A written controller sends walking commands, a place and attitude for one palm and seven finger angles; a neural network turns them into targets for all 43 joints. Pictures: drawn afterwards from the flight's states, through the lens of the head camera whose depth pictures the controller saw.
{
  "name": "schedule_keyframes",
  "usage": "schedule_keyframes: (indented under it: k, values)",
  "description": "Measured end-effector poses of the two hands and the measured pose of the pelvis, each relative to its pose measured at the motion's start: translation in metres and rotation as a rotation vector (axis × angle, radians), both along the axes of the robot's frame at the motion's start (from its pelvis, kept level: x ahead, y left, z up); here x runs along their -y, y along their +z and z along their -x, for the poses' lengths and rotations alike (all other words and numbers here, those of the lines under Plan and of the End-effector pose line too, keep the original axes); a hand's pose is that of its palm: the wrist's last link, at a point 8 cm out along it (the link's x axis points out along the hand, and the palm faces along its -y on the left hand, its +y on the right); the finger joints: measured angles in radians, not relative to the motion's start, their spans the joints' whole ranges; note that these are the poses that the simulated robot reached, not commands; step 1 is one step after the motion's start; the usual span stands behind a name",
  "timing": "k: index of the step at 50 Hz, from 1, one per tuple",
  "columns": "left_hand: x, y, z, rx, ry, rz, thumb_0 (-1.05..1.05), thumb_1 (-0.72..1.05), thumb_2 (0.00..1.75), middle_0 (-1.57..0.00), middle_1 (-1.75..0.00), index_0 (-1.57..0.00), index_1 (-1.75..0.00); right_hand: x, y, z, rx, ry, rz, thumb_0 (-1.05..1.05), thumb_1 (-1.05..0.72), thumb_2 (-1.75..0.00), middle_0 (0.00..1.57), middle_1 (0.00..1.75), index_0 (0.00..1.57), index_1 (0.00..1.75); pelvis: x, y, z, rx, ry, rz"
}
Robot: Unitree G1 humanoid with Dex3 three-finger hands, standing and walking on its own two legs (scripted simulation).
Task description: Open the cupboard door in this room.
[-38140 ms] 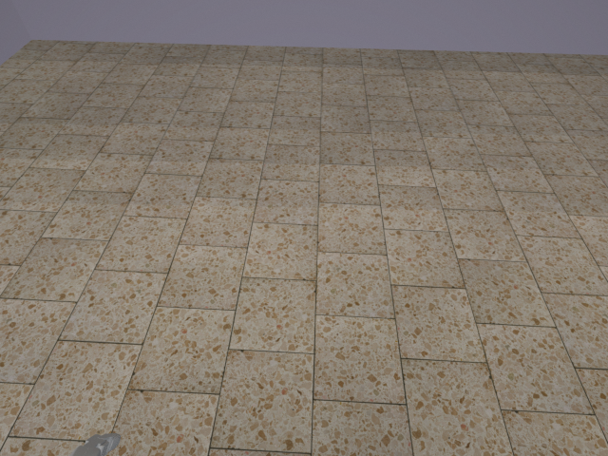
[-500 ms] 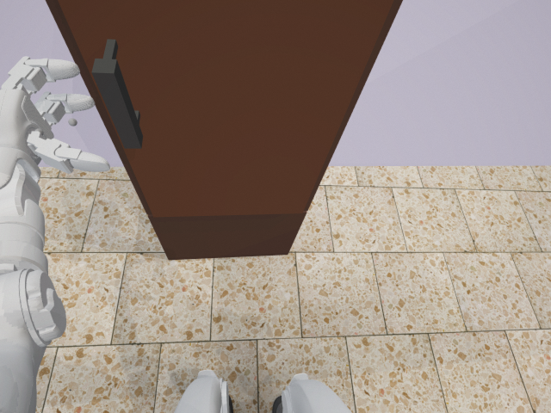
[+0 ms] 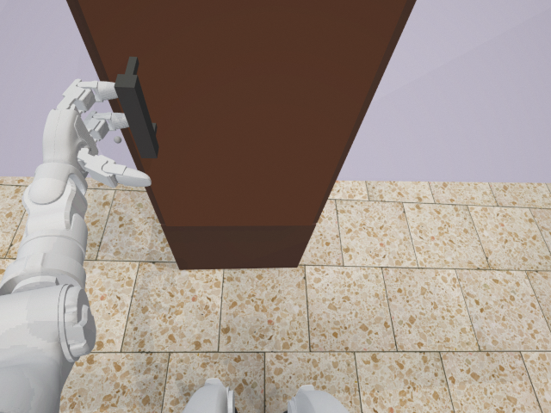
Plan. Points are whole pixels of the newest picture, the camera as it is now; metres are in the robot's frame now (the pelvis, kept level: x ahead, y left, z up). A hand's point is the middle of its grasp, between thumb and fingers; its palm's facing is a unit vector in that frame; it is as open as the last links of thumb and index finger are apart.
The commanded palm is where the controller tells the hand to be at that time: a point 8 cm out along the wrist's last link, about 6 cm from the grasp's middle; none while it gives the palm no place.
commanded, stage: slide the fingers in behind the handle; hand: left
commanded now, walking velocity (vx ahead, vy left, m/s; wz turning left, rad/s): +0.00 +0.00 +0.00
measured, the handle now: (141, 110) +0.53 +0.18 +0.09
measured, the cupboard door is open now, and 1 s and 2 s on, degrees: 0 0 0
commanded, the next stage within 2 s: close the thumb around the handle in 1.00 s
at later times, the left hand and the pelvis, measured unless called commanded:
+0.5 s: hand (144, 139) +0.48 +0.17 +0.08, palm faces +0.01 -1.00 -0.03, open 13.9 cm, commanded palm +0.46 +0.20 +0.09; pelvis -0.01 -0.01 +0.00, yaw +1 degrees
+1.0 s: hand (153, 140) +0.48 +0.16 +0.09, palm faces +0.03 -1.00 -0.01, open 14.0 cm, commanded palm +0.45 +0.20 +0.09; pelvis -0.01 -0.02 +0.00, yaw +0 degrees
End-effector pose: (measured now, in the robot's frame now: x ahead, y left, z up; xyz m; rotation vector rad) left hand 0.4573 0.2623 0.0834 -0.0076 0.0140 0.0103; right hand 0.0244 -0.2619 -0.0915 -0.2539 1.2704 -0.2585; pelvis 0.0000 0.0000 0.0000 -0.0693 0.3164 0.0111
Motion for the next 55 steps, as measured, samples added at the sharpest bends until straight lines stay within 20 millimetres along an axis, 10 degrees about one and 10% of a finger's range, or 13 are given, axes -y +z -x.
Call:
schedule_keyframes:
  k: [25, 55]
  values:
    - [0.035, -0.001, -0.004, 0.005, 0.003, -0.033, -0.02, -0.5, 0.3, -0.31, -1.21, -0.31, -1.23, 0.01, -0.009, 0.035, -0.084, -0.006, -0.021, 0.01, -0.9, -0.9, 0.2, 0.3, 0.2, 0.3, 0.01, -0.004, 0.008, -0.01, 0.017, -0.006]
    - [0.05, 0.002, 0.003, 0.013, 0.016, -0.012, -0.02, -0.5, 0.3, -0.31, -1.2, -0.3, -1.2, 0.02, -0.008, 0.013, 0.0, -0.013, -0.032, 0.01, -0.9, -0.9, 0.2, 0.3, 0.2, 0.3, 0.021, -0.001, 0.005, 0.011, -0.001, -0.024]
